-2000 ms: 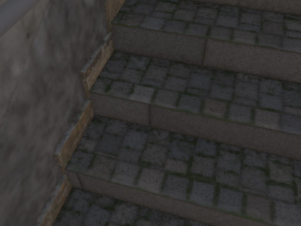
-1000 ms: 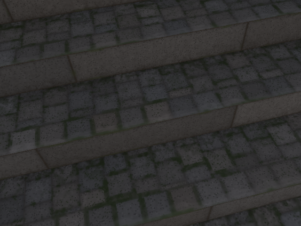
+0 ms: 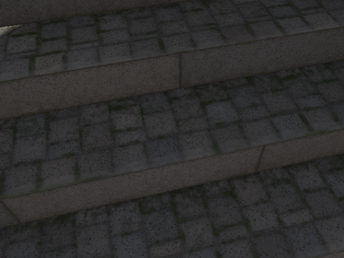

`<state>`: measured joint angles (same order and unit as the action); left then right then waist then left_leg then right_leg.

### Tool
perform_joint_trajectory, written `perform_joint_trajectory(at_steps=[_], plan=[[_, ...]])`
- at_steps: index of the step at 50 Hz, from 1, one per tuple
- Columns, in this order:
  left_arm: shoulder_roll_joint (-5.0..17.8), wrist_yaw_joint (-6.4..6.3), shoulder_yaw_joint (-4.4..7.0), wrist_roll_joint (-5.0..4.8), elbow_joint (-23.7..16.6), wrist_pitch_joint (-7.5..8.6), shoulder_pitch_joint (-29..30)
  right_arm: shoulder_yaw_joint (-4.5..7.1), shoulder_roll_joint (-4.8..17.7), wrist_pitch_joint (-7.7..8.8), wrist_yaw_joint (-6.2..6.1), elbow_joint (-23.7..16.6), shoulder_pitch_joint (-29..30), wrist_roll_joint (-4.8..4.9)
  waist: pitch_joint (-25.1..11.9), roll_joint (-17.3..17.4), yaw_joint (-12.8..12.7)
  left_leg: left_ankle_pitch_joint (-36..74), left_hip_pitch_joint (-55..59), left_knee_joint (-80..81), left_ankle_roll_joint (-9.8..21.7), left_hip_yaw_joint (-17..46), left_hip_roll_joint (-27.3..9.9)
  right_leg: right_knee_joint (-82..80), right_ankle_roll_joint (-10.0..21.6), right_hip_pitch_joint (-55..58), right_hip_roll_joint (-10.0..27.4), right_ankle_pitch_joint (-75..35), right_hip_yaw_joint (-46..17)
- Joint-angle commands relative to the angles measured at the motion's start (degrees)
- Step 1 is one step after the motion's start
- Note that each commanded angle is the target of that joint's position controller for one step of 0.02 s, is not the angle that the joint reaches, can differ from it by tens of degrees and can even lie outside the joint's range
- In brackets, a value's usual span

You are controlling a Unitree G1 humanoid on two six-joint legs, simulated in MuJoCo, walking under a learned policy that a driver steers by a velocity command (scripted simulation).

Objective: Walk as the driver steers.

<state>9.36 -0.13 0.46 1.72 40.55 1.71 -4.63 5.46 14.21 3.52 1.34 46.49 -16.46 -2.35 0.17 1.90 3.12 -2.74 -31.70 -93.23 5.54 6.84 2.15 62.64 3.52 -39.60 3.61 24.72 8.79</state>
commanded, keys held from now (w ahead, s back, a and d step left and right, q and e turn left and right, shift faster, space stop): w+q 1.00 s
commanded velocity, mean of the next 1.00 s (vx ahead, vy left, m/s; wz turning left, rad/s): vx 0.50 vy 0.00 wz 0.58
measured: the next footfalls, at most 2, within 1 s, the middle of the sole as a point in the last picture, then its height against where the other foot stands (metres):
left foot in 0.48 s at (134, 257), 0.16 m higher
right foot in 0.92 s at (170, 133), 0.16 m higher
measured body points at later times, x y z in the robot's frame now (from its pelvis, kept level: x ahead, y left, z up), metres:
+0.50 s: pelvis +0.29 +0.01 +0.10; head +0.29 -0.01 +0.55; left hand +0.13 +0.16 -0.05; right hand +0.57 -0.10 +0.02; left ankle +0.38 +0.13 -0.49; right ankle +0.09 -0.10 -0.63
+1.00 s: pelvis +0.59 +0.04 +0.29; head +0.59 +0.02 +0.74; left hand +0.73 +0.32 +0.25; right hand +0.73 -0.15 +0.13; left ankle +0.40 +0.12 -0.35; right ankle +0.73 -0.01 -0.33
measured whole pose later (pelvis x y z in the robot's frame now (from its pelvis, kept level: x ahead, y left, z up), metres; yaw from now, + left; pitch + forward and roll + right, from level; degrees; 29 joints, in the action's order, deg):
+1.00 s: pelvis +0.59 +0.04 +0.29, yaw +34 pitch +7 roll -1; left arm 6.5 1.3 -4.9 3.2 41.0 4.3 4.5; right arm 1.5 11.8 7.3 5.8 56.8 -22.5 -1.7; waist -10.2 3.0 1.6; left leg -8.8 -26.0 -66.8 4.8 16.3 6.0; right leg 74.6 2.3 -52.4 2.5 29.5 4.9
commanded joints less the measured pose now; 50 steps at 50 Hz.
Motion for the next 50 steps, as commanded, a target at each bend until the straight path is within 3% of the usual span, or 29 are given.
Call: perform_joint_trajectory(at_steps=[1,2,4,6,13,17,20,22,24,25,26,27,28,29,31,33,35,37,39,40,41,42,43,45,46,47,48,49,50], plan=[[-1.6,2.55,-0.47,1.48,6.5,2.48,-7.6,-3.95,-5.3,1.09,5.73,-2.0,-5.3,1.40,2.0,-5.4,-1.4,10.1,-25.5,-20.8,7.2,10.1,-0.2,-39.0,6.5,11.3,12.6,-1.1,-30.4],[-1.7,3.09,-0.74,2.63,9.5,2.46,-9.1,-3.76,-4.0,1.29,6.33,-2.9,-4.0,1.63,0.4,-2.3,0.3,10.9,-30.2,-19.8,9.1,10.5,-0.1,-39.6,5.6,13.6,12.7,-4.1,-26.8],[1.2,3.77,-0.06,2.51,11.6,2.09,-8.8,-3.41,-1.3,1.21,6.80,-1.9,-1.9,2.56,-1.5,-3.2,0.4,7.7,-37.2,-22.5,10.3,8.3,0.1,-42.8,6.0,17.4,12.9,-3.9,-19.4],[-0.3,3.46,-1.18,3.56,12.4,2.96,-6.3,-3.51,-0.2,0.84,6.14,-1.3,0.3,2.59,-4.1,-3.2,2.7,9.8,-37.1,-24.4,10.0,5.6,-0.8,-45.3,3.7,16.3,10.6,-9.6,-11.0],[0.7,2.61,-3.81,7.26,23.1,3.70,-27.3,-7.78,-3.3,-0.37,4.66,-5.3,19.2,2.39,-2.9,-4.1,-4.1,-2.3,-61.6,-31.9,11.1,-1.0,-2.6,-48.7,5.3,40.2,11.3,-21.4,-3.9],[1.0,4.13,-4.81,9.35,26.1,2.92,-35.1,-8.01,-2.2,-2.04,3.05,-8.4,28.6,2.79,-2.1,-5.7,-7.4,1.2,-64.2,-13.9,10.3,-4.9,-4.0,-53.4,6.0,47.6,13.9,-25.1,-2.1],[3.8,5.19,-4.56,4.86,21.3,3.93,-24.9,-8.49,-4.7,-4.91,4.41,-8.1,29.2,1.28,-0.1,-7.1,-3.1,-10.1,-40.5,-0.7,8.0,-16.3,-5.2,-60.2,5.3,34.5,13.7,-45.8,8.0],[13.0,5.50,-2.81,3.10,23.3,6.51,-28.2,-7.98,-3.6,-6.00,5.66,-11.2,28.4,3.00,-4.1,-13.6,2.9,-10.8,-16.5,7.6,6.2,-21.0,2.0,-52.3,7.1,28.6,15.5,-105.3,9.8],[19.8,5.77,-0.12,1.52,22.3,6.71,-24.1,-5.94,0.7,-5.55,5.49,-7.1,15.0,3.15,-4.0,-15.9,7.7,-17.2,-10.0,29.6,4.0,-21.4,8.5,-40.7,7.6,40.2,16.7,-115.3,8.8],[19.8,6.39,0.33,3.67,21.7,6.45,-22.4,-4.31,3.9,-4.78,3.85,-2.8,3.7,3.43,-8.6,-15.1,8.9,-12.1,6.7,31.2,5.6,-16.5,9.3,-29.0,6.2,31.8,15.9,-115.9,8.4],[14.3,7.09,-0.62,7.84,21.0,6.24,-26.8,-2.86,7.2,-4.55,2.17,2.0,-9.6,3.53,-21.2,-6.7,9.2,3.1,34.7,31.4,11.9,1.3,5.9,-11.0,2.4,11.4,13.1,-96.6,2.5],[11.1,8.88,-0.58,6.12,21.1,4.38,-24.7,-2.55,8.0,-4.77,1.64,7.3,-20.9,-0.09,-23.8,1.0,10.8,-3.0,45.0,54.3,16.7,25.9,-4.0,9.3,0.8,-3.4,-0.2,-24.9,-1.7],[8.2,9.27,-0.27,1.45,17.7,3.42,-18.7,-1.01,9.9,-4.01,1.30,7.6,-23.3,-1.37,-17.8,1.2,12.0,-17.8,33.8,65.8,17.3,40.9,-9.5,36.2,1.7,-10.2,-5.8,-23.2,-17.1],[4.8,8.30,-0.21,0.93,16.3,3.82,-13.1,-1.42,8.2,-2.24,0.59,9.8,-20.0,-1.13,-8.7,2.9,9.4,-24.3,22.8,66.4,16.6,40.2,-9.5,50.8,2.9,-18.6,-6.2,-26.0,-21.7],[1.9,5.84,-1.34,3.80,11.1,3.84,-6.3,-4.27,-0.9,-0.27,1.66,12.7,-10.5,-0.25,-5.6,-0.4,1.2,-22.5,14.3,65.7,16.1,32.4,-7.2,59.8,6.7,-26.1,-7.1,-24.1,-22.9],[1.4,4.48,-2.32,3.23,8.5,2.42,-6.1,-7.31,-7.5,0.01,3.04,13.4,-0.2,-1.10,-5.1,-5.7,-6.4,-13.6,5.5,67.4,12.8,21.2,-5.2,57.1,9.5,-28.1,-4.5,-22.4,-20.1],[4.4,3.13,-2.06,1.68,7.9,1.22,-6.1,-6.98,-5.2,2.11,2.89,11.9,5.2,-0.59,-3.7,-2.7,-9.0,-9.6,-3.1,70.6,9.4,9.9,-2.2,50.8,7.6,-25.5,-2.0,-13.7,-14.5],[4.4,1.96,-2.65,0.02,3.7,1.46,2.0,-7.08,-2.9,3.86,1.54,12.9,-2.1,-2.92,-4.5,3.5,-5.0,-8.2,-5.3,73.3,8.1,10.8,-1.9,59.8,5.7,-24.2,-2.2,-3.8,-11.7],[3.3,0.94,-4.02,1.02,-0.7,1.77,11.3,-7.45,-3.6,3.46,1.09,18.9,-15.3,-5.19,-3.2,-1.9,-1.2,-12.9,7.8,70.8,6.5,17.2,-5.7,59.1,6.8,-39.0,-1.7,2.8,-16.1],[3.8,0.49,-4.13,1.53,-2.8,2.01,14.5,-7.34,-2.5,3.85,1.78,18.7,-16.3,-5.11,-3.6,-4.5,-0.9,-14.5,9.7,71.0,5.5,16.2,-4.9,44.6,6.1,-37.2,0.5,-1.0,-14.2],[5.4,0.08,-3.96,1.13,-5.2,1.76,20.0,-7.20,-1.3,4.04,2.83,17.2,-15.0,-4.43,-4.0,-3.0,-0.5,-12.5,3.6,73.4,4.3,16.1,-4.7,35.0,4.9,-29.7,2.8,-3.1,-14.0],[3.7,0.76,-4.87,0.85,-7.6,0.54,22.7,-5.85,3.3,3.29,4.09,10.9,-4.3,-0.73,-4.3,-0.7,-4.6,-13.6,-16.0,85.4,6.6,12.7,-4.2,19.4,2.0,-3.7,1.2,5.5,-5.3],[1.6,1.69,-4.75,0.01,-8.5,0.37,23.7,-5.83,4.7,4.39,3.98,8.3,-5.4,1.34,-3.1,4.5,-4.3,-3.5,-26.0,88.3,9.8,17.7,-7.0,24.0,-2.3,11.3,-1.3,4.3,-0.5],[5.0,2.72,-3.38,0.18,-4.4,-0.45,11.9,-3.90,10.0,5.52,3.63,6.1,-3.6,3.34,-7.9,4.5,-9.7,44.0,-3.8,78.1,8.6,14.2,-10.1,13.1,-2.8,12.2,-6.7,-5.2,0.4],[11.2,1.99,-0.93,-0.06,-1.7,0.46,4.4,-2.50,11.4,6.15,4.09,4.9,-3.7,3.87,-11.3,5.0,-10.9,62.0,10.0,68.2,6.0,11.4,-8.1,-0.4,-0.5,13.5,-8.4,-5.6,-1.4],[14.0,1.13,0.21,1.09,2.4,1.52,-10.1,-3.32,2.9,6.48,4.49,5.5,-8.9,0.63,-26.8,-7.4,-10.9,50.6,-0.2,44.6,2.7,10.8,-2.4,-5.6,10.7,37.5,1.0,-28.3,-25.7],[17.2,0.51,0.94,2.25,4.9,1.22,-22.6,-4.78,-4.3,5.37,5.08,5.7,-13.9,-1.08,-35.4,-24.1,-13.2,-8.8,-19.6,22.2,0.0,10.6,8.6,-29.4,23.0,53.1,18.1,-16.6,-65.0],[16.5,0.04,0.83,2.75,7.4,1.87,-26.3,-3.10,-1.6,3.94,4.99,7.2,-6.4,0.49,-17.8,-20.7,-16.4,-3.3,-31.8,-4.9,0.3,15.7,6.4,-37.5,17.0,40.3,16.6,15.0,-72.0],[16.6,0.69,1.21,0.91,9.5,3.06,-19.1,-3.07,-2.2,3.67,4.53,8.1,-3.8,1.00,-4.6,-17.8,-11.8,2.7,-39.0,-11.4,1.5,10.9,3.5,-37.4,13.7,27.4,14.5,28.4,-61.1]])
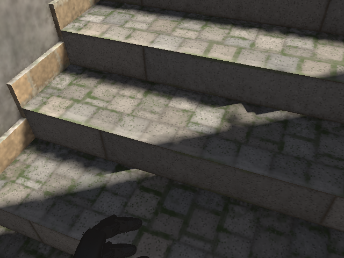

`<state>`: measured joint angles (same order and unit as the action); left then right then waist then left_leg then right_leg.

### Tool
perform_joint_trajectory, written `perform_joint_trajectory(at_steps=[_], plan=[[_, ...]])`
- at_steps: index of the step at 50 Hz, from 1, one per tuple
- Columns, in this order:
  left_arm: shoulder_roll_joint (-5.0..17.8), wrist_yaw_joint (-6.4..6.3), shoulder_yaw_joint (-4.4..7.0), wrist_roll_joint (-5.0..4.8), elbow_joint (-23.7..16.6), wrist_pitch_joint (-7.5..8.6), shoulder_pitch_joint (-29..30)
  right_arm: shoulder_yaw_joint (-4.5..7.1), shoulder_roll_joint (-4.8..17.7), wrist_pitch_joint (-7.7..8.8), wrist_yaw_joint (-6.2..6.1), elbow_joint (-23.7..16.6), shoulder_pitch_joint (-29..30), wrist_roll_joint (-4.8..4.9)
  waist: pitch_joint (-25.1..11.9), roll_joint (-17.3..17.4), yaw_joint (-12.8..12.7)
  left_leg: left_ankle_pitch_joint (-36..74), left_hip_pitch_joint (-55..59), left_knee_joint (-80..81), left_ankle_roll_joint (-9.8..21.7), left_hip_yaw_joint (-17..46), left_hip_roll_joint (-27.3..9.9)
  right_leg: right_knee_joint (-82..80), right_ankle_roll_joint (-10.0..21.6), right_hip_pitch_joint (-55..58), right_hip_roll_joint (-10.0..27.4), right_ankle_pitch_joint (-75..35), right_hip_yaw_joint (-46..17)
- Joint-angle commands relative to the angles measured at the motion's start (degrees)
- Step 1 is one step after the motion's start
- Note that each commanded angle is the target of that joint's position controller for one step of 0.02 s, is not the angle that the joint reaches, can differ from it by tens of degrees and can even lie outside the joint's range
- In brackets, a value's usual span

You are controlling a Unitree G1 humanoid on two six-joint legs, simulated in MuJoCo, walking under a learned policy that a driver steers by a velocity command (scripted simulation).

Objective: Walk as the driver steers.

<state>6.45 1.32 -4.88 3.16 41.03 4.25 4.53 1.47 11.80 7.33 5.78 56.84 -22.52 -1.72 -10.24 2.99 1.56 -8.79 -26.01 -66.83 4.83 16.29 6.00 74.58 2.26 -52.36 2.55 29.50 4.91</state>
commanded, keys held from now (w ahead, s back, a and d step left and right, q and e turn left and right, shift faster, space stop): w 0.64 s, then w+e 0.36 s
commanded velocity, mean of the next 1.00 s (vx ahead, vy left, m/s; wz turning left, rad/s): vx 0.50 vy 0.00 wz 0.04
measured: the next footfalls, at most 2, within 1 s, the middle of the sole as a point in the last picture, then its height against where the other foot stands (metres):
left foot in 0.58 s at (128, 232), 0.16 m higher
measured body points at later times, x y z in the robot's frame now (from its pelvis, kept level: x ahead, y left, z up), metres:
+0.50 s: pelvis +0.27 +0.00 +0.11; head +0.26 -0.01 +0.56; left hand +0.05 +0.07 -0.02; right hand +0.53 -0.09 +0.03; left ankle +0.46 +0.15 -0.36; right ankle +0.08 -0.12 -0.61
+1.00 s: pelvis +0.58 +0.08 +0.27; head +0.57 +0.07 +0.72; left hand +0.75 +0.29 +0.16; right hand +0.54 -0.12 +0.11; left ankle +0.52 +0.16 -0.45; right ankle +0.63 -0.06 -0.12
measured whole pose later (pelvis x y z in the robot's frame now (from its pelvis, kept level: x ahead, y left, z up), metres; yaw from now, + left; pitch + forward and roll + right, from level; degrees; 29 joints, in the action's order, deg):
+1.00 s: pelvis +0.58 +0.08 +0.27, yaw +0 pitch +4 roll +3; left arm 10.2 4.8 -0.1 1.6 53.8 4.5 -4.7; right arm -0.8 7.1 4.4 3.3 64.9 -23.5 -7.4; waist -6.6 -1.8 1.5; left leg -22.4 -12.6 -31.1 2.6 -15.1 -0.4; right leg 127.6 15.5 -74.0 -0.5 8.0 -7.7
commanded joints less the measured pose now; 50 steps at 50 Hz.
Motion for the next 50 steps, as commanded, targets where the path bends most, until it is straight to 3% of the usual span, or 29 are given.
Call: perform_joint_trajectory(at_steps=[1,2,3,4,5,7,10,12,18,22,24,25,26,29,30,31,32,33,34,35,36,38,40,41,42,43,45,48,50], plan=[[15.0,-0.09,6.13,-1.14,10.9,0.58,-21.8,0.67,0.2,-0.95,-0.75,-0.8,1.0,0.25,6.3,-11.7,-5.4,11.9,-40.3,-39.7,3.5,-2.5,-2.5,-47.1,14.8,32.1,15.1,14.3,-45.3],[7.4,-0.12,4.75,-1.21,13.0,-0.18,-19.9,-0.01,-0.8,-1.51,-1.13,-1.3,2.9,-0.75,4.9,-2.4,-3.5,12.4,-38.6,-39.6,5.3,-3.3,-3.5,-45.2,13.8,29.7,14.8,4.8,-37.0],[0.7,-0.70,3.34,-1.25,14.3,-0.41,-17.3,-0.60,-1.7,-2.18,-1.09,-1.9,5.4,-1.01,4.8,0.2,-1.0,12.7,-36.8,-36.3,6.1,-3.2,-5.5,-45.7,11.6,27.0,13.0,-0.3,-31.3],[-1.8,-1.51,2.83,-1.59,14.6,-0.11,-14.8,-0.82,-2.1,-2.88,-1.16,-1.8,6.3,-1.05,4.9,-1.6,0.6,10.5,-36.8,-33.8,6.4,-3.1,-6.6,-47.3,10.4,26.2,11.4,-3.0,-27.4],[-2.3,-2.16,2.82,-0.95,15.9,-0.15,-13.9,-1.14,-2.2,-3.27,-0.96,-0.7,7.1,-0.43,5.2,-4.8,1.1,8.6,-38.5,-37.1,7.2,-2.9,-6.0,-49.7,10.3,25.9,10.1,-4.6,-25.2],[-0.9,-1.42,2.98,1.50,18.7,0.04,-17.3,-1.78,-0.7,-3.21,-0.81,-3.7,12.3,0.24,5.2,-1.4,0.8,11.3,-44.6,-36.7,8.3,-4.1,-5.7,-53.1,9.3,28.6,9.7,-7.2,-18.8],[3.0,-0.11,3.48,3.34,18.9,0.70,-19.5,-1.56,2.5,-3.06,-0.15,-7.7,21.9,0.04,4.9,-3.5,-1.9,14.8,-42.3,-23.0,6.5,-9.6,-7.5,-60.2,9.1,30.0,8.1,-12.1,-7.6],[3.9,0.64,2.95,3.48,20.5,1.38,-25.3,-1.60,2.3,-4.01,0.86,-5.2,17.9,-1.50,6.5,-5.9,-2.2,14.7,-47.0,-32.8,5.1,-9.9,-7.4,-61.0,11.8,35.0,10.0,-19.1,-8.4],[0.5,1.09,0.77,5.97,28.8,1.06,-45.7,-4.20,-1.4,-4.70,-1.98,-11.5,30.2,0.10,11.7,-6.5,-8.8,2.6,-74.1,-46.3,9.7,-12.6,-9.4,-61.7,13.5,61.0,14.1,-23.2,-10.1],[-1.3,0.75,0.17,6.71,31.3,1.29,-49.8,-5.80,-3.3,-5.83,-1.70,-17.6,39.6,0.49,14.3,-7.0,-8.5,0.9,-76.2,-40.7,11.8,-19.4,-14.1,-65.4,11.4,64.5,14.4,-31.8,-6.3],[-3.1,2.09,-0.67,7.05,33.0,1.16,-53.1,-6.39,-4.0,-7.87,-1.11,-22.0,49.6,0.12,13.9,-5.5,-10.1,6.6,-63.8,-24.0,11.1,-22.2,-16.1,-70.4,11.0,56.1,13.3,-29.1,-3.2],[-1.8,3.47,-0.17,4.86,30.1,0.99,-46.5,-7.06,-5.9,-9.59,-0.16,-23.8,54.0,-0.93,13.9,-8.4,-7.4,5.3,-42.3,-15.0,10.0,-26.0,-15.4,-77.4,12.6,40.0,11.6,-29.9,1.4],[0.4,4.80,0.13,2.47,30.2,1.64,-46.0,-7.40,-6.9,-10.78,0.93,-25.2,55.8,-0.91,13.5,-12.1,-5.5,-4.2,-25.8,-18.0,7.5,-27.8,-11.3,-78.3,14.5,29.5,13.3,-46.6,1.3],[11.7,4.94,2.81,-0.54,26.8,4.51,-43.8,-3.97,-0.2,-9.63,0.18,-19.7,38.7,0.31,8.6,-15.6,1.8,-8.0,-14.4,0.5,6.3,-30.1,-3.7,-64.6,8.9,52.2,15.0,-103.0,3.7],[15.2,4.90,4.42,-0.09,25.9,4.61,-42.3,-3.19,1.0,-9.08,-0.30,-17.6,30.0,-0.41,2.3,-18.1,4.2,-4.4,-3.4,-0.5,7.3,-28.9,-2.2,-57.3,6.4,52.8,15.8,-115.1,2.8],[11.0,6.06,3.99,3.70,26.9,4.89,-49.8,-3.62,1.3,-8.06,-0.95,-16.0,22.0,2.55,-10.7,-12.3,3.7,3.2,24.6,-3.0,11.8,-15.6,-7.3,-43.4,4.0,33.1,12.8,-107.8,-3.0],[15.9,0.55,7.67,-7.57,24.6,5.54,-43.5,0.59,3.6,-6.68,-5.02,-10.2,1.0,1.72,-8.1,-8.9,12.6,-6.6,32.1,8.7,12.3,-0.9,-13.3,-20.6,1.3,27.4,5.7,-87.2,1.7],[11.0,-0.74,7.61,-8.04,21.4,5.94,-37.5,2.54,9.9,-6.04,-5.99,-7.2,1.9,1.77,-10.9,7.3,11.1,0.5,29.5,31.0,15.6,21.6,-23.1,7.3,-0.8,19.8,-6.5,-26.9,-1.3],[7.6,-0.97,8.33,-6.23,17.7,5.37,-34.3,3.59,11.5,-4.75,-5.91,-7.8,8.5,1.65,-10.1,0.0,5.8,8.0,22.6,37.7,14.5,22.4,-25.3,26.2,-0.8,18.7,-3.5,-18.8,-9.2],[0.9,4.48,6.53,-1.35,22.1,3.46,-35.4,1.64,8.8,-3.80,-4.30,-2.4,-1.2,-3.95,-7.4,6.7,8.1,-14.2,13.6,36.4,13.1,22.3,-23.3,34.5,3.3,8.6,-2.9,-32.5,-23.4],[1.5,5.20,7.37,-1.18,20.4,3.89,-29.0,1.87,6.2,-3.09,-3.73,1.0,1.9,-3.40,3.4,0.0,5.5,-12.6,6.0,35.2,12.2,14.5,-21.9,36.6,4.3,4.5,-1.9,-29.7,-19.7],[-1.8,4.61,5.13,-1.61,18.1,3.14,-26.6,-0.67,-2.8,-3.39,-2.84,0.7,13.0,-1.38,3.2,-5.2,-2.6,-8.4,-1.6,38.6,11.6,7.2,-23.2,41.1,9.4,0.6,0.3,-27.4,-18.3],[0.1,3.95,5.22,-1.20,18.4,0.98,-26.2,-2.11,-8.2,-3.48,-1.62,-0.3,16.8,-2.54,5.2,-7.7,-6.2,-3.8,-6.0,43.1,9.6,1.0,-24.9,41.6,11.3,-2.9,2.4,-31.4,-17.4],[-0.1,4.04,5.14,-1.49,17.6,0.50,-25.1,-1.86,-6.7,-2.83,-1.99,-0.9,18.6,-2.02,6.9,-7.5,-8.4,-1.8,-8.6,45.6,8.3,-6.5,-23.3,37.9,11.1,-1.0,3.0,-27.4,-15.7],[0.5,3.88,5.30,-1.58,16.8,0.72,-23.3,-1.76,-6.6,-1.78,-2.65,-2.3,22.1,-2.52,7.6,-6.1,-10.2,0.2,-11.8,48.8,6.0,-13.6,-20.7,35.2,10.6,2.4,3.4,-26.6,-14.3],[2.5,4.44,5.70,-2.97,15.7,0.75,-20.9,-1.54,-4.7,-1.48,-2.42,-2.5,22.4,-3.43,7.6,-3.5,-9.6,2.3,-14.6,49.6,5.9,-17.7,-18.5,42.7,11.2,2.6,1.4,-26.7,-12.5],[4.8,5.09,5.69,-2.27,15.6,0.74,-18.2,-1.49,-3.2,-1.97,-2.19,-0.3,15.4,-4.17,8.1,-1.7,-6.4,1.0,-4.9,49.9,10.0,-16.5,-20.9,57.8,12.3,-10.1,-1.5,-21.7,-13.8],[5.9,3.38,5.02,-1.32,10.1,0.81,-7.3,-2.05,-1.3,-2.35,-2.33,7.4,-1.9,-6.12,8.3,-2.3,-1.3,6.6,17.8,46.0,7.7,-19.6,-19.3,57.0,16.1,-30.5,-3.2,-20.3,-14.6],[5.4,2.88,4.23,-1.54,7.7,0.00,-3.6,-2.61,-1.3,-2.22,-2.78,8.5,-6.7,-6.81,6.8,-1.5,0.0,9.8,25.8,46.5,7.8,-21.1,-19.9,52.8,15.0,-35.8,-1.7,-20.7,-12.4]])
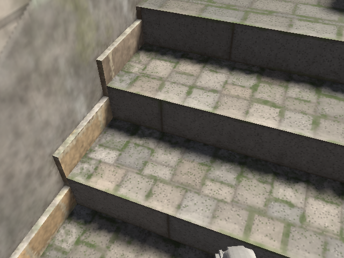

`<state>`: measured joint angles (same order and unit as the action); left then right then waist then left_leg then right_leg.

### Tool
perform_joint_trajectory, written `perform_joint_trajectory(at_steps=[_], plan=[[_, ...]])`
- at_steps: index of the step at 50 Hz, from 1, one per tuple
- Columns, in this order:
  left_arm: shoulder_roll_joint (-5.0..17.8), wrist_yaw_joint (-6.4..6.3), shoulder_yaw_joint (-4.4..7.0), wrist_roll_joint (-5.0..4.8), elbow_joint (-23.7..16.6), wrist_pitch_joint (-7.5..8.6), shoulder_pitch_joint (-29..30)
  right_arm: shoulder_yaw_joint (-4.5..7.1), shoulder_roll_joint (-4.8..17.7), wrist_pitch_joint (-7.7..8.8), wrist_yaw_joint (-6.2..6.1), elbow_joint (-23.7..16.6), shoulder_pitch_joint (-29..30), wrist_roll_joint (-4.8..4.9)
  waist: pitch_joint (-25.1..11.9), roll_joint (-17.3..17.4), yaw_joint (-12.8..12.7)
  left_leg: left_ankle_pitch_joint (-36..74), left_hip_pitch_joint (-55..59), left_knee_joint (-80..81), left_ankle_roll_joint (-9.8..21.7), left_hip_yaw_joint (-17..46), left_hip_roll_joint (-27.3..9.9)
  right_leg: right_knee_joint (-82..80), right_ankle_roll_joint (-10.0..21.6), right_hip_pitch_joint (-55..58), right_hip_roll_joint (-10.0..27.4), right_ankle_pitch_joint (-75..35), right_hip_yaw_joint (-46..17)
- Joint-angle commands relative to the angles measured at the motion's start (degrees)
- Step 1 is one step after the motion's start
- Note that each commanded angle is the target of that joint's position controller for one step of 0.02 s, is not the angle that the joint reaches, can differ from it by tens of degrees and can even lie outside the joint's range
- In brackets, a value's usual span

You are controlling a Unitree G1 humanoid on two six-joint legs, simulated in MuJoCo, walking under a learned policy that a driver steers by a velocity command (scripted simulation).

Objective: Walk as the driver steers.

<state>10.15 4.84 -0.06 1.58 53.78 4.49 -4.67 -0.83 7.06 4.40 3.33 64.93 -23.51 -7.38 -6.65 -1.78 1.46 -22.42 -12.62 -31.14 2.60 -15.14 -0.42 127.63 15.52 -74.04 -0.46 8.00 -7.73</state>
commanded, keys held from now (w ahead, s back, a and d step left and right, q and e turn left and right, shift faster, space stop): w+e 1.00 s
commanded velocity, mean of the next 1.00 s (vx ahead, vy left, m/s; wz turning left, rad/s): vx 0.50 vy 0.00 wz -0.56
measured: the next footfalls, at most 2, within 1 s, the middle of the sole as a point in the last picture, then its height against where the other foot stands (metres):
right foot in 0.16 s outside the picture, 0.16 m higher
left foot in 0.72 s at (169, 186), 0.16 m higher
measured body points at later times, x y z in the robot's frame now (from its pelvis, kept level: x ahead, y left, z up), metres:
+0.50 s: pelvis +0.28 -0.05 +0.15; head +0.26 -0.04 +0.60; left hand +0.27 +0.15 -0.01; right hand +0.41 -0.31 +0.06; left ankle +0.39 +0.08 -0.34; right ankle +0.23 -0.13 -0.56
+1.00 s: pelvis +0.56 -0.02 +0.30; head +0.55 -0.01 +0.75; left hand +0.83 +0.10 +0.19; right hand +0.40 -0.20 +0.15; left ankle +0.64 +0.04 -0.40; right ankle +0.55 -0.18 -0.22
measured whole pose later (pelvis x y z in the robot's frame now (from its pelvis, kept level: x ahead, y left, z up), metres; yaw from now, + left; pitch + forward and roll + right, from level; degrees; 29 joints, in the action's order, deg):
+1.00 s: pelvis +0.56 -0.02 +0.30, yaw -34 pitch +2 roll +3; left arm 14.0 5.8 3.4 0.9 54.3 3.6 -5.3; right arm 0.5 11.2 4.9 1.2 63.5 -22.8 -2.8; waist -5.2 -2.7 1.6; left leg -22.6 -25.3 -44.9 4.1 -15.5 -2.9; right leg 98.5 13.6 -61.5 2.1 0.9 -5.8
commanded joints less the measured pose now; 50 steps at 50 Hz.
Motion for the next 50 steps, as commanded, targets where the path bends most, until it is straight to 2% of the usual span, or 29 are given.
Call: perform_joint_trajectory(at_steps=[1,4,5,6,8,9,10,11,12,13,15,16,18,19,23,27,30,33,34,36,37,38,39,40,41,43,45,48,50], plan=[[1.6,-1.16,-1.08,-0.38,-7.6,-0.93,9.6,-0.73,2.9,0.84,-0.03,0.7,-7.4,-1.76,2.4,3.5,0.1,26.0,14.1,12.1,9.0,9.5,-14.3,-6.3,0.9,-14.1,3.3,-1.5,1.2],[0.7,-1.88,-1.95,-0.52,-14.3,-4.31,21.1,-1.66,1.8,1.28,1.44,0.5,-6.1,-1.56,3.2,3.9,-0.3,33.8,8.8,20.0,7.9,4.1,-15.1,-34.2,-1.7,-2.0,9.9,2.2,6.4],[-0.4,-0.87,-2.19,-0.08,-15.2,-5.92,23.6,-0.44,6.0,1.47,2.48,-2.5,-1.2,2.16,3.4,6.0,-1.0,43.2,-1.3,25.1,11.3,0.1,-14.4,-47.0,-4.6,13.6,5.8,17.0,15.8],[-2.4,-0.36,-2.67,-0.48,-14.7,-6.31,24.3,-0.27,8.0,2.16,2.65,-1.2,-6.1,2.38,4.8,8.6,0.3,55.9,-1.9,24.4,12.7,1.9,-17.1,-48.8,-6.8,19.9,2.5,21.1,16.4],[-2.2,0.73,-1.55,-1.42,-10.9,-5.52,9.1,1.50,14.3,3.23,2.33,-3.5,-4.0,2.31,3.5,10.2,-4.9,84.8,11.0,13.9,13.0,-1.5,-21.1,-52.4,-7.7,25.6,-3.2,13.2,18.4],[3.4,-0.33,0.59,-1.78,-9.3,-3.43,3.1,1.88,14.3,3.75,2.10,-5.1,-4.0,2.05,-1.6,9.0,-5.6,95.2,11.6,5.6,10.4,-3.2,-18.1,-55.9,-5.0,34.5,-5.6,4.5,17.2],[4.8,-1.49,1.01,-3.36,-7.7,-1.85,-3.3,2.04,13.4,4.33,1.70,-5.4,-5.9,1.14,-8.1,7.6,-6.0,94.3,-3.7,-2.4,6.2,-0.5,-16.0,-55.1,-2.0,55.7,-4.2,-5.9,9.5],[7.8,-2.09,2.66,-2.32,-3.8,-1.72,-14.8,2.44,15.8,4.01,2.77,-5.5,-3.4,1.07,-9.8,4.9,-10.8,78.1,-17.0,-13.3,4.9,0.7,-11.6,-65.3,-1.0,71.5,-3.9,-3.7,2.4],[11.1,-2.90,2.90,-0.82,-0.9,-2.09,-26.1,2.63,13.8,2.96,4.51,-7.6,2.4,1.48,-10.9,-3.9,-13.7,33.1,-33.7,-31.9,1.8,6.8,-3.8,-83.7,3.5,82.4,3.9,2.6,-19.2],[15.1,-3.80,5.01,2.27,0.4,-2.78,-30.9,2.73,11.4,1.64,5.14,-9.2,6.5,4.59,-11.4,-5.9,-14.7,17.2,-37.5,-53.4,1.4,18.9,-0.1,-98.3,4.3,77.1,9.1,9.3,-37.6],[7.9,-3.81,3.84,1.18,2.9,-1.59,-23.3,1.55,4.5,1.84,3.21,-8.9,9.2,4.79,-0.5,-3.7,-9.2,26.4,-44.9,-69.1,4.6,27.5,0.0,-95.9,3.3,58.4,8.1,17.1,-30.9],[4.3,-3.15,2.68,0.36,3.3,-0.99,-18.1,0.76,2.4,1.98,1.77,-9.8,10.5,4.41,-0.1,-2.0,-4.8,24.8,-46.2,-74.5,5.9,27.4,1.0,-96.7,3.5,53.2,7.4,13.0,-28.4],[-1.6,-2.32,0.71,0.05,1.9,-0.75,-5.3,0.22,3.0,1.06,0.11,-12.1,12.0,4.27,-0.6,3.9,1.4,21.0,-47.9,-78.8,8.2,27.4,-0.2,-99.9,2.1,44.6,5.8,12.8,-22.1],[-2.9,-2.53,0.11,0.22,1.4,-0.60,-1.2,-0.08,3.5,0.49,-0.31,-12.5,11.8,4.49,-1.3,1.7,2.8,17.2,-50.4,-81.1,8.5,27.4,0.0,-102.2,2.1,43.6,5.6,11.4,-20.5],[-0.2,-1.59,-0.12,3.41,3.5,0.69,-8.4,-0.19,6.5,-0.41,-1.23,-15.2,18.4,4.57,-0.3,2.1,1.0,15.4,-49.9,-75.1,4.9,17.6,-2.7,-104.0,-0.8,41.4,2.3,1.9,-8.0],[0.3,-2.96,-0.42,4.41,11.5,1.24,-28.1,-2.39,5.0,0.92,-2.81,-20.2,29.5,5.15,5.4,-3.4,-6.7,-3.4,-75.4,-88.5,4.2,21.9,-2.6,-102.3,0.9,64.0,9.1,1.9,-18.8],[1.2,-2.18,-0.08,6.49,13.4,2.00,-31.7,-3.66,4.2,0.45,-3.67,-28.4,43.4,3.80,6.4,1.6,-8.0,1.4,-82.6,-68.4,5.6,19.4,-6.1,-106.1,-1.2,71.8,10.2,9.0,-22.0],[3.8,1.11,0.50,1.53,6.9,0.81,-21.1,-4.77,0.4,-2.95,-1.57,-33.4,51.1,3.24,6.8,-4.0,-4.7,-3.8,-31.7,-52.3,2.1,10.3,-5.1,-124.6,-0.6,28.0,9.3,15.7,-15.7],[5.4,0.95,0.89,-0.37,3.7,2.03,-18.1,-3.82,1.1,-2.83,-0.51,-32.2,45.7,4.07,6.7,-8.5,-1.4,-2.3,-27.1,-53.7,1.2,6.8,-2.9,-124.3,-0.7,32.6,12.6,1.1,-14.8],[11.2,-0.03,2.96,-1.77,0.3,3.45,-14.3,-0.58,8.5,-2.66,-0.56,-27.1,29.9,5.66,-3.5,-5.9,5.3,0.1,-17.5,-37.4,0.6,7.9,3.8,-111.5,-4.5,54.6,11.5,-44.7,-9.6],[10.4,-0.08,3.66,-2.47,2.2,3.97,-16.5,1.91,13.2,-1.35,-1.43,-25.4,18.8,4.71,-8.0,-3.0,8.2,3.7,-5.2,-24.4,3.4,17.2,1.1,-92.7,-9.5,55.4,5.6,-45.1,-7.7],[-0.2,1.02,1.11,1.42,1.6,3.69,-25.4,1.92,16.4,-0.70,-1.09,-22.3,8.5,5.82,-28.5,20.9,7.0,1.9,23.9,-11.0,15.7,56.9,-16.7,-70.9,-11.0,30.6,-4.7,-15.9,-8.9],[2.1,1.83,3.38,-0.82,2.6,1.36,-19.4,2.67,19.2,-0.64,-1.48,-18.9,-7.1,4.67,-23.9,19.6,11.3,-19.8,19.4,2.0,11.8,77.8,-22.9,-45.7,-9.9,22.7,-6.3,0.3,-13.4],[0.1,1.44,3.99,-0.73,2.2,0.74,-12.8,2.56,18.8,0.43,-2.09,-16.1,-5.2,4.88,-8.8,20.3,10.3,-32.9,5.8,6.1,8.2,73.1,-20.7,-31.4,-8.8,14.3,-4.6,-7.8,-13.0],[0.4,1.18,3.95,0.13,3.2,1.08,-12.0,2.91,16.8,1.76,-2.57,-15.0,0.8,6.77,-0.6,19.4,6.9,-38.9,-4.2,5.8,10.3,63.4,-19.7,-25.0,-8.0,10.0,-1.2,-9.2,-8.2],[0.0,-0.04,3.52,1.60,2.8,1.00,-10.3,0.72,3.6,1.85,-2.07,-11.7,10.0,7.66,2.2,3.2,-0.4,-22.2,-14.8,2.0,12.0,47.2,-21.4,-18.9,-5.2,14.2,1.4,-10.8,-4.2],[-1.8,0.70,3.02,1.08,2.1,-1.08,-9.8,-0.83,-2.9,2.90,-2.04,-10.0,15.2,7.69,3.9,4.9,-5.3,-14.0,-17.5,6.1,11.1,37.7,-17.8,-20.5,-3.3,13.3,3.4,-7.2,-4.3],[-2.0,0.93,1.40,-0.91,0.0,-0.63,-3.8,-0.78,-2.0,2.69,-2.01,-8.5,16.5,4.12,5.3,0.9,-6.3,-5.9,-17.1,12.5,7.5,22.7,-15.5,-28.4,-0.3,10.3,4.2,-8.2,-2.5],[1.7,2.20,2.00,-1.54,-3.2,-0.56,1.7,-0.52,0.7,3.17,-1.23,-10.4,16.4,2.81,3.5,2.6,-5.3,2.3,-16.6,19.8,7.7,12.8,-14.9,-28.4,-1.2,13.7,6.3,-7.8,3.8]])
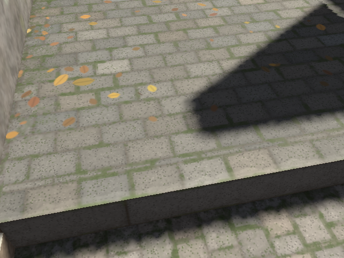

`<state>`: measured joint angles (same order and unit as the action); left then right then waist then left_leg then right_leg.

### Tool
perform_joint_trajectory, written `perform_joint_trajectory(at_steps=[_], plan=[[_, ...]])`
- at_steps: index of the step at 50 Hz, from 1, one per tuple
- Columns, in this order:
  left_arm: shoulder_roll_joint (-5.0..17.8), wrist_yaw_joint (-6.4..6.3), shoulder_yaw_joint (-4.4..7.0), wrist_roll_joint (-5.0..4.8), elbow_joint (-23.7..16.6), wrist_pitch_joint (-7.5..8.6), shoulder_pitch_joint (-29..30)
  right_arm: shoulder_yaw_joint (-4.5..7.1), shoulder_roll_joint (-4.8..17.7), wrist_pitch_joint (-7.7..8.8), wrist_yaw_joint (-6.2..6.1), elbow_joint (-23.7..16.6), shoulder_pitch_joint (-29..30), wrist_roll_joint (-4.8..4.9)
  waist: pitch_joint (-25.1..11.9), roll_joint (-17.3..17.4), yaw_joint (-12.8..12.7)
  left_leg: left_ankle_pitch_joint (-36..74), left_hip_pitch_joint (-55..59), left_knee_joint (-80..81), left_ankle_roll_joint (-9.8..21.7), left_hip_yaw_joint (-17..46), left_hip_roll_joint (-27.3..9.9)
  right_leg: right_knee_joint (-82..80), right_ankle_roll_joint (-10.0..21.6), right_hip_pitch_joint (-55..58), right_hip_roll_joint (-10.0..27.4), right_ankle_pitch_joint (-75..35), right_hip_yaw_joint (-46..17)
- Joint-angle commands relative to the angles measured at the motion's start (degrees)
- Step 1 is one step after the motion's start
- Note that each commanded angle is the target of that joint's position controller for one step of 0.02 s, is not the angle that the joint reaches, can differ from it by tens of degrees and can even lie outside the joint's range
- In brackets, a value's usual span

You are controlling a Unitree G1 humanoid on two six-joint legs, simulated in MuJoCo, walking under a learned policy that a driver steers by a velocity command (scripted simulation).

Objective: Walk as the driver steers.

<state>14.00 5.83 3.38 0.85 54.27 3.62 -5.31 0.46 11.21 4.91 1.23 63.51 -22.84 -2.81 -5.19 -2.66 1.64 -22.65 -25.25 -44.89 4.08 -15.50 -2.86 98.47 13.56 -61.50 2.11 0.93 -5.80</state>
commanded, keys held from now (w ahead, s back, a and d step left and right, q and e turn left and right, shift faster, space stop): w+e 0.18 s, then w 0.76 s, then w+q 0.06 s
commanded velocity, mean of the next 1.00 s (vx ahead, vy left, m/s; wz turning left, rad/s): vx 0.50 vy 0.00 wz -0.24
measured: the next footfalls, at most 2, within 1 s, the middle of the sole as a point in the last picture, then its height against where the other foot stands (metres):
right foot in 0.46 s outside the picture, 0.16 m higher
left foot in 0.94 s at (187, 160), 0.16 m higher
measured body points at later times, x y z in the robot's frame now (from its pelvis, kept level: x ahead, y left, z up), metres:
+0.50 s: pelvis +0.30 -0.07 +0.06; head +0.32 -0.04 +0.51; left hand +0.62 +0.02 +0.01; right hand +0.08 -0.17 -0.06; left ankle +0.05 +0.11 -0.64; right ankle +0.41 -0.17 -0.54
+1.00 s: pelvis +0.61 -0.10 +0.23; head +0.61 -0.10 +0.68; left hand +0.59 +0.10 +0.07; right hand +0.83 -0.32 +0.17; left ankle +0.73 -0.04 -0.37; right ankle +0.42 -0.18 -0.50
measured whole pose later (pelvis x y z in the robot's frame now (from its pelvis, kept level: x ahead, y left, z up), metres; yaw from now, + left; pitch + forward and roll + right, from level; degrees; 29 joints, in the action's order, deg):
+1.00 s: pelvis +0.61 -0.10 +0.23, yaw -12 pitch +6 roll +2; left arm 8.1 6.9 -0.7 3.8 63.0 7.0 -25.4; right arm -3.3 7.7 1.9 5.1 39.2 3.5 -1.5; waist -6.8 -3.4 -3.2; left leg -29.8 -55.8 -77.8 4.9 -5.8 1.1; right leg 25.0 4.2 -4.5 3.2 11.6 2.7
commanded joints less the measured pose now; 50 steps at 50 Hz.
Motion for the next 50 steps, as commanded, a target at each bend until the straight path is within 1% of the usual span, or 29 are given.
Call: perform_joint_trajectory(at_steps=[1,3,6,8,11,14,16,18,20,21,23,24,25,26,27,28,29,30,31,32,33,37,40,42,43,44,47,49,50], plan=[[-0.5,1.30,-1.23,-0.24,-3.7,0.24,1.6,-2.42,-3.3,3.26,1.06,-8.9,15.4,-1.98,2.9,4.9,-6.6,6.4,-1.2,34.6,7.3,15.6,-15.0,4.4,0.3,-2.1,4.6,-1.9,-1.7],[-1.3,1.68,-1.71,-0.99,-0.3,-0.19,-1.7,-2.40,0.5,2.15,0.66,-6.0,6.2,-4.00,2.7,4.3,-2.5,7.4,11.1,32.4,9.5,14.2,-15.3,20.3,1.3,-15.0,0.9,5.0,-3.5],[-4.3,-0.23,-3.44,-1.13,-4.6,-0.31,5.5,-3.58,-1.7,0.92,0.93,-1.4,-6.7,-5.59,3.6,1.3,2.2,5.2,26.9,32.1,8.5,10.2,-14.6,19.4,3.5,-30.2,0.8,8.8,-3.1],[-4.9,-0.23,-4.11,-0.81,-7.7,-0.60,10.2,-3.70,-1.6,0.77,0.70,-0.1,-12.7,-6.67,3.1,4.0,4.6,8.0,29.4,32.9,8.3,6.6,-13.8,17.4,2.8,-30.1,2.5,4.8,2.3],[-6.5,-0.31,-5.32,-0.90,-12.9,-1.28,17.0,-4.37,-4.0,0.41,0.60,2.9,-20.5,-7.23,6.8,7.1,6.4,14.9,34.5,35.2,8.9,7.7,-15.5,20.0,4.4,-37.1,4.7,5.7,4.2],[-7.1,-1.06,-5.77,-1.87,-15.4,-0.91,20.9,-4.78,-5.3,0.02,1.81,5.6,-23.4,-8.64,12.3,3.6,6.0,22.6,43.5,39.5,10.3,10.5,-19.7,13.3,6.5,-47.0,4.5,5.1,1.4],[-6.4,-0.95,-5.25,-1.45,-17.3,-3.33,26.7,-5.34,-7.2,0.49,3.80,6.6,-25.0,-8.08,11.9,4.3,4.0,18.9,39.5,43.7,8.9,6.2,-17.8,-2.6,6.5,-40.3,7.1,-1.3,5.3],[-8.2,0.24,-6.14,0.39,-19.9,-6.76,33.9,-5.40,-5.7,0.24,6.30,4.4,-18.2,-5.03,8.8,9.5,0.7,29.0,16.5,51.8,8.3,-0.7,-15.4,-6.5,5.3,-7.4,6.2,2.6,14.1],[-7.7,1.36,-5.60,-0.31,-22.2,-7.57,30.9,-4.62,-0.4,2.83,6.53,6.6,-20.6,-2.31,5.3,13.2,-5.4,87.0,17.4,41.7,8.6,-5.1,-15.0,-8.9,2.1,9.0,-1.5,11.0,21.4],[-4.3,1.18,-4.67,-0.95,-21.0,-6.92,27.4,-3.52,5.0,4.30,6.22,6.3,-20.9,-1.79,6.1,15.3,-7.0,107.5,23.6,38.3,6.6,-2.8,-17.7,-17.1,0.6,11.9,-4.0,16.7,21.5],[0.1,-0.67,-2.76,-0.55,-15.3,-5.51,10.9,0.23,15.3,5.04,5.61,2.6,-14.5,1.51,-0.6,19.1,-11.1,120.4,32.4,26.4,1.8,-0.2,-16.1,-36.1,-1.8,30.6,-7.9,11.3,20.5],[4.4,-1.62,-1.10,-0.57,-10.2,-5.32,-4.8,0.93,12.5,5.39,6.55,0.6,-15.5,-1.93,-12.2,12.9,-13.1,111.5,12.8,10.2,-1.5,3.3,-14.8,-31.4,2.4,60.5,-3.9,-10.4,10.0],[5.2,-2.56,-0.67,1.75,-4.8,-5.52,-18.8,0.02,7.0,4.76,8.22,-0.5,-15.7,-3.73,-21.8,3.5,-15.1,49.4,-6.9,-9.1,-2.1,11.0,-7.1,-49.1,6.0,82.5,3.1,-7.3,-11.8],[8.0,-2.72,0.90,3.41,0.3,-5.95,-28.9,1.44,4.7,3.04,9.96,-1.1,-14.5,0.11,-26.0,0.4,-15.5,14.9,-8.4,-36.9,-1.3,20.9,1.8,-65.8,7.2,76.8,11.7,-2.8,-32.8],[11.1,-3.50,2.74,4.63,2.5,-2.93,-26.4,2.62,1.5,2.76,9.11,-1.7,-10.0,1.95,-11.9,3.8,-12.1,18.5,-15.8,-50.7,0.0,31.2,4.1,-69.1,1.3,62.5,13.3,-4.7,-32.0],[9.5,-3.26,2.67,3.19,2.5,-0.33,-20.6,1.90,-2.3,3.94,7.56,-3.1,-7.1,0.00,-4.8,-0.3,-9.0,17.0,-18.1,-59.3,0.4,31.9,2.6,-66.6,2.5,50.9,12.6,-3.6,-25.2],[5.0,-3.01,1.64,1.88,2.9,0.56,-15.3,1.27,-2.7,4.16,6.19,-4.7,-2.6,-0.85,-2.6,1.1,-6.8,14.5,-21.7,-64.4,1.8,31.0,3.3,-67.5,3.9,46.3,12.3,0.1,-23.7],[0.6,-2.46,0.61,1.11,3.0,0.76,-10.5,0.35,-4.3,4.16,4.98,-7.2,0.7,-0.10,-0.8,1.2,-3.5,13.4,-26.7,-70.7,4.0,30.0,3.3,-68.8,3.6,42.4,12.0,1.9,-21.9],[-4.1,-1.93,-0.88,2.03,2.9,0.38,-5.9,-0.37,-5.2,3.33,4.21,-7.9,1.3,1.37,-1.1,3.8,0.3,16.6,-28.5,-71.5,6.1,29.8,2.1,-71.1,1.4,37.3,11.4,2.5,-18.4],[-6.6,-1.97,-2.03,2.44,2.4,0.70,-3.0,-0.65,-5.1,2.14,3.43,-8.7,1.9,1.59,-1.1,6.0,2.5,17.4,-30.1,-67.0,7.1,29.4,0.5,-72.4,0.3,35.4,9.9,2.1,-13.4],[-5.5,-1.81,-1.52,2.75,1.7,1.03,-1.3,-0.92,-5.2,0.81,3.90,-9.6,2.5,1.37,0.5,5.0,3.9,13.3,-30.1,-65.3,6.8,26.6,-0.2,-75.3,0.5,33.3,9.8,1.4,-8.2],[-4.6,-2.71,-2.44,5.59,7.1,1.37,-14.1,-1.91,-2.5,0.05,4.47,-14.3,10.5,1.16,4.8,-1.5,1.2,8.9,-48.0,-84.7,10.1,21.4,2.5,-78.8,-0.1,36.8,6.9,9.3,-2.6],[-2.4,-2.14,-3.65,8.46,10.4,1.13,-21.3,-2.83,0.0,-0.68,3.26,-23.4,23.5,0.77,5.3,3.3,-1.2,15.5,-53.4,-66.8,10.9,18.3,-1.1,-80.5,-3.4,43.0,5.1,12.5,1.4],[-1.1,-0.72,-4.54,7.28,7.9,0.62,-18.1,-3.14,1.7,-2.32,2.87,-28.6,32.7,2.29,6.0,0.3,-2.0,17.7,-34.3,-47.3,8.6,13.7,-3.9,-91.6,-2.1,30.9,5.2,8.9,4.6],[-0.4,0.06,-4.95,5.19,7.4,0.80,-18.3,-3.43,1.5,-3.07,3.09,-29.7,35.5,1.67,6.2,-1.5,-2.6,13.8,-22.9,-44.8,6.0,11.0,-2.2,-95.3,0.0,23.1,5.8,5.9,3.9],[1.9,0.48,-4.77,2.85,5.8,2.16,-18.1,-3.08,0.5,-3.29,3.81,-29.3,31.9,1.40,5.7,-4.8,-0.1,10.6,-15.3,-45.2,3.3,7.5,1.3,-93.3,1.5,23.9,8.3,-15.7,3.9],[10.5,0.46,-1.93,-0.16,8.0,5.00,-24.5,-0.80,5.4,-3.92,3.63,-28.4,26.1,0.75,1.5,-5.4,1.8,-2.1,-22.2,-23.4,3.0,6.1,6.9,-79.6,0.6,58.7,12.9,-62.6,4.7],[7.7,1.01,-0.90,3.36,8.5,4.29,-29.9,0.33,8.5,-2.78,3.69,-24.4,13.3,1.92,-13.9,-1.7,1.3,14.5,5.0,-24.8,10.4,19.6,3.7,-64.3,-4.2,47.5,9.4,-70.9,5.3],[5.1,1.73,-1.09,4.36,6.4,3.15,-25.9,1.41,10.9,-2.81,3.16,-19.8,1.9,1.51,-15.6,5.3,6.2,-0.4,16.3,-11.2,12.7,33.8,1.2,-53.4,-4.6,35.3,3.3,-52.4,3.6]])
Velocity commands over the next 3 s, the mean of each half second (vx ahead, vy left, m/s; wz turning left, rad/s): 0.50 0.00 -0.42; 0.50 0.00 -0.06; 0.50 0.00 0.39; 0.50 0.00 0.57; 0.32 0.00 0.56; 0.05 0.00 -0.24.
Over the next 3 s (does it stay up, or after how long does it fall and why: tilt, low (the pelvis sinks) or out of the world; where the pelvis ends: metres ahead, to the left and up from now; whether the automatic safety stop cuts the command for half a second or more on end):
stays up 1.34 -0.02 0.37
